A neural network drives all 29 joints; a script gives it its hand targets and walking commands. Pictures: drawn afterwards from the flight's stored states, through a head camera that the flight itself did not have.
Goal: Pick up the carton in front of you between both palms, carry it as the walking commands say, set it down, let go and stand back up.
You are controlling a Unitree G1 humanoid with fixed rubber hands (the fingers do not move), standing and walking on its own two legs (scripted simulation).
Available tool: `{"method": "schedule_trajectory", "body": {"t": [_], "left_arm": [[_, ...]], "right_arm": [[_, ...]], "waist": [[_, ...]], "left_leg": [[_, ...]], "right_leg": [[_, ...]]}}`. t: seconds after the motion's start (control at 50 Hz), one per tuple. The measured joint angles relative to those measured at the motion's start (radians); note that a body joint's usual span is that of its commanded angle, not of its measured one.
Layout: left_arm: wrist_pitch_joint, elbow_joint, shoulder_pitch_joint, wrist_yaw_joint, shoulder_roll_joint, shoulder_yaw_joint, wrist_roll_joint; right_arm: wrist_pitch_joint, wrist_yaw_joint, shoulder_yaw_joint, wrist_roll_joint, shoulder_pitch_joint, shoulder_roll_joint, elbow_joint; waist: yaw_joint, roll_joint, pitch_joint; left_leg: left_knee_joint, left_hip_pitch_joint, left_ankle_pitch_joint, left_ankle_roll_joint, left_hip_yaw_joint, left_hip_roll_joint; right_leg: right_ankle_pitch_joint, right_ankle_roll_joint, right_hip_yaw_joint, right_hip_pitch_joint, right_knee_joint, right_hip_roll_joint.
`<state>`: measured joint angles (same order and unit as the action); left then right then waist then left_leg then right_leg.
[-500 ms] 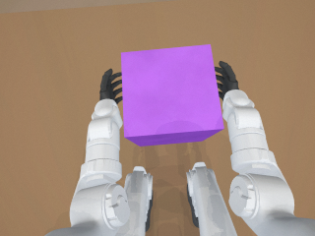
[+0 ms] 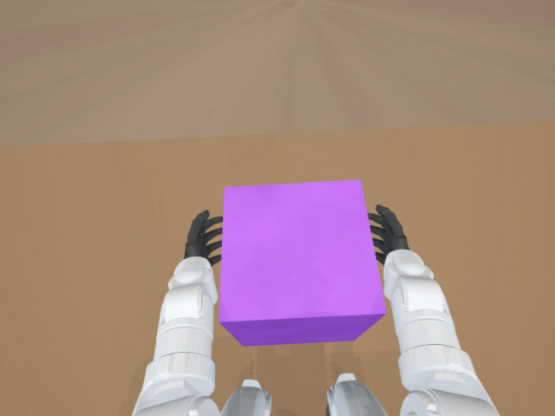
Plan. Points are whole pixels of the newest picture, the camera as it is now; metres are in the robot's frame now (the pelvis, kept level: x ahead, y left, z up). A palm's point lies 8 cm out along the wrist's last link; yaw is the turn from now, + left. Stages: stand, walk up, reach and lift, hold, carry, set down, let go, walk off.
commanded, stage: reach and lift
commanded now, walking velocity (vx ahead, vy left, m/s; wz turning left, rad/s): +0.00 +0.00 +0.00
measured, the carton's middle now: (295, 271) +0.36 +0.00 -0.09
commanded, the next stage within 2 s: hold in 1.42 s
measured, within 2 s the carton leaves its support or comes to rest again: neither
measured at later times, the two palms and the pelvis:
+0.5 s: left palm (166, 245) +0.32 +0.15 +0.10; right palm (425, 240) +0.31 -0.15 +0.10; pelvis +0.02 +0.00 +0.07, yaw +0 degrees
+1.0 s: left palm (166, 239) +0.32 +0.15 +0.11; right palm (428, 233) +0.32 -0.15 +0.11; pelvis +0.02 +0.00 +0.08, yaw +0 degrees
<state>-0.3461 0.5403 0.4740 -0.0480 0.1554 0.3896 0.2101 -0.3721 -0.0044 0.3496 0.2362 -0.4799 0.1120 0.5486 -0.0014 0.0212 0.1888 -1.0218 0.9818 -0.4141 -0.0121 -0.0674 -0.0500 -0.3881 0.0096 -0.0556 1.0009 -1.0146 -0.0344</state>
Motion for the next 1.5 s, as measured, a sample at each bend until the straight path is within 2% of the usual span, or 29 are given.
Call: {"method": "schedule_trajectory", "body": {"t": [0.22, 0.38, 0.48, 0.58, 0.78, 1.2, 1.5], "left_arm": [[-0.065, -0.076, -0.139, 0.016, 0.017, -0.053, 0.012], [-0.165, -0.142, -0.195, 0.030, 0.000, -0.114, 0.023], [-0.224, -0.142, -0.181, 0.045, 0.004, -0.101, 0.059], [-0.246, -0.121, -0.146, 0.059, 0.014, -0.066, 0.093], [-0.246, -0.148, -0.120, 0.067, 0.022, -0.047, 0.097], [-0.302, -0.236, -0.191, 0.064, 0.002, -0.132, 0.078], [-0.349, -0.302, -0.215, 0.058, -0.004, -0.164, 0.057]], "right_arm": [[-0.062, 0.000, -0.045, -0.002, 0.152, 0.027, -0.089], [-0.167, 0.006, -0.090, 0.010, 0.221, 0.039, -0.182], [-0.227, -0.006, -0.082, 0.036, 0.203, 0.043, -0.177], [-0.248, -0.021, -0.047, 0.066, 0.167, 0.053, -0.153], [-0.248, -0.028, -0.030, 0.072, 0.140, 0.061, -0.179], [-0.301, -0.015, -0.121, 0.046, 0.216, 0.041, -0.267], [-0.345, -0.009, -0.149, 0.027, 0.241, 0.035, -0.333]], "waist": [[-0.002, -0.005, -0.057], [-0.005, -0.010, -0.103], [-0.007, -0.014, -0.134], [-0.007, -0.014, -0.175], [-0.006, -0.013, -0.221], [-0.004, -0.015, -0.216], [-0.002, -0.015, -0.218]], "left_leg": [[0.296, -0.399, 0.085, 0.008, -0.004, 0.011], [0.482, -0.671, 0.147, 0.011, -0.010, 0.019], [0.539, -0.777, 0.169, 0.012, -0.011, 0.021], [0.542, -0.809, 0.174, 0.012, -0.010, 0.021], [0.553, -0.825, 0.186, 0.010, -0.010, 0.022], [0.643, -0.910, 0.202, 0.009, -0.014, 0.027], [0.664, -0.939, 0.211, 0.010, -0.011, 0.028]], "right_leg": [[0.084, -0.001, -0.006, -0.400, 0.296, 0.007], [0.146, -0.002, -0.006, -0.675, 0.485, 0.012], [0.168, -0.003, -0.007, -0.780, 0.543, 0.014], [0.175, -0.004, -0.008, -0.812, 0.546, 0.013], [0.185, -0.004, -0.008, -0.828, 0.556, 0.012], [0.198, -0.007, -0.007, -0.911, 0.639, 0.013], [0.209, -0.005, -0.011, -0.941, 0.663, 0.015]]}}
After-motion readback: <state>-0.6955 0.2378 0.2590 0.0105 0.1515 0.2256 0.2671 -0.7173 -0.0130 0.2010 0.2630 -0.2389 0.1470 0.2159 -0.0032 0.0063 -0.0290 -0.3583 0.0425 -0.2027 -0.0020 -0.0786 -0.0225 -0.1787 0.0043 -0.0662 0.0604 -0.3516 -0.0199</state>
